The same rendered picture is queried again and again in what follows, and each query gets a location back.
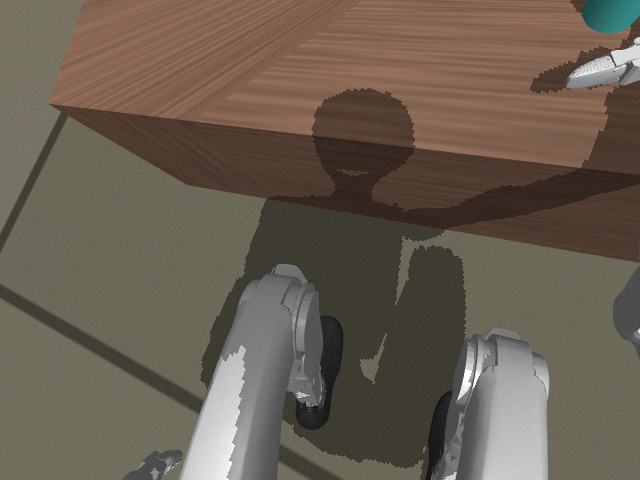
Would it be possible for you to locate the right robot hand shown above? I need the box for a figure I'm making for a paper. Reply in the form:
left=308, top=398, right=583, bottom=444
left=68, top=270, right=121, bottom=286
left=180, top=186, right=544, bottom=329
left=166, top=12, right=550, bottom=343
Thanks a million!
left=565, top=37, right=640, bottom=89

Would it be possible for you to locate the can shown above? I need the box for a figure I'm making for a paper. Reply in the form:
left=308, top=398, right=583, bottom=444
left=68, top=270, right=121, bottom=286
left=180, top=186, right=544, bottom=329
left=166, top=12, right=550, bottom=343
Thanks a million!
left=582, top=0, right=640, bottom=34

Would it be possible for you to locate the right robot arm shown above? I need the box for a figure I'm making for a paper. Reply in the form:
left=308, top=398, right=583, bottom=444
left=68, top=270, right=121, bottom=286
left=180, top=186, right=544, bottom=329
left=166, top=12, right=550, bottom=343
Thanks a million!
left=613, top=243, right=640, bottom=359

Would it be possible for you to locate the right robot foot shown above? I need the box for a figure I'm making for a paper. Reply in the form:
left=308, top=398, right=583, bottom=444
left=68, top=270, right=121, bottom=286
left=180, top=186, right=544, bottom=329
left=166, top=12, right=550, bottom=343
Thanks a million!
left=425, top=391, right=453, bottom=480

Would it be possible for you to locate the left robot hand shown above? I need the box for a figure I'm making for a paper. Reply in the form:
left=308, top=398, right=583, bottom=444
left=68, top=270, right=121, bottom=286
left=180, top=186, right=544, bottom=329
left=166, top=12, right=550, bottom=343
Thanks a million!
left=122, top=450, right=183, bottom=480

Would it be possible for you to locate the left robot foot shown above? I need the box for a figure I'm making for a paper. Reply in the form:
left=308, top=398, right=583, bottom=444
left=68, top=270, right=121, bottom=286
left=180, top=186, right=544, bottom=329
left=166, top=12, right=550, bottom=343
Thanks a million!
left=296, top=316, right=343, bottom=430

